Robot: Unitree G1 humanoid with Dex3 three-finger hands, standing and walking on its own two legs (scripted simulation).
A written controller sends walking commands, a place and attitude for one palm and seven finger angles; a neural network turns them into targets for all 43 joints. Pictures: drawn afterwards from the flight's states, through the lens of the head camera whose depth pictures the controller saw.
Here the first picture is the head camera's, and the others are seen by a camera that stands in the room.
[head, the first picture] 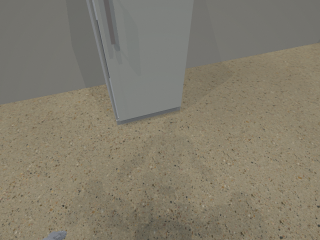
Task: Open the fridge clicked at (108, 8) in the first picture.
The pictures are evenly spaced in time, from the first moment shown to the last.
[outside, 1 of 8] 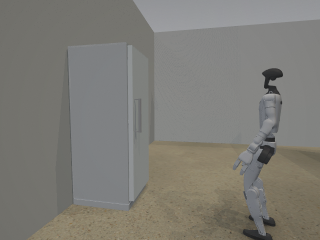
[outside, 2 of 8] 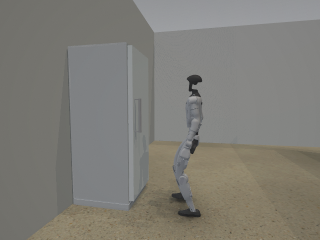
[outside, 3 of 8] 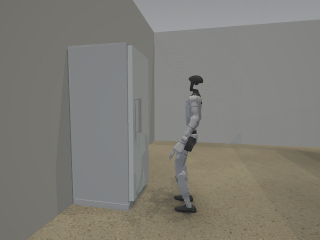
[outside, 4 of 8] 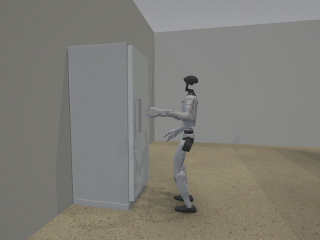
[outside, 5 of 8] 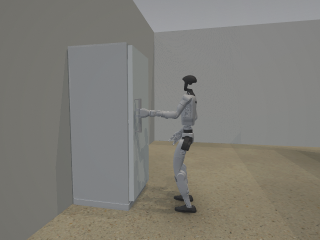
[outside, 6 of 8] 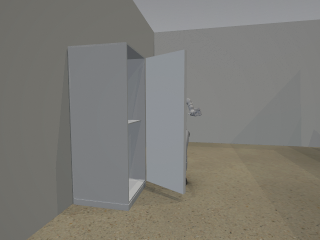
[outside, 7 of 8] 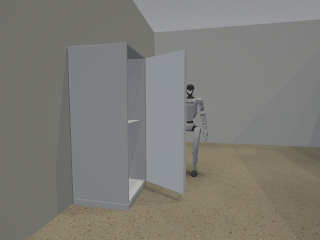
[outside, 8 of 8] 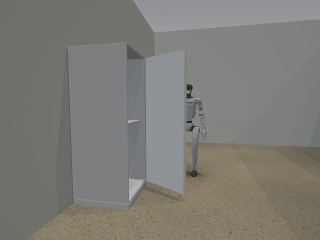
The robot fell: no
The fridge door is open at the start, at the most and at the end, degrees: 0 70 61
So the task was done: yes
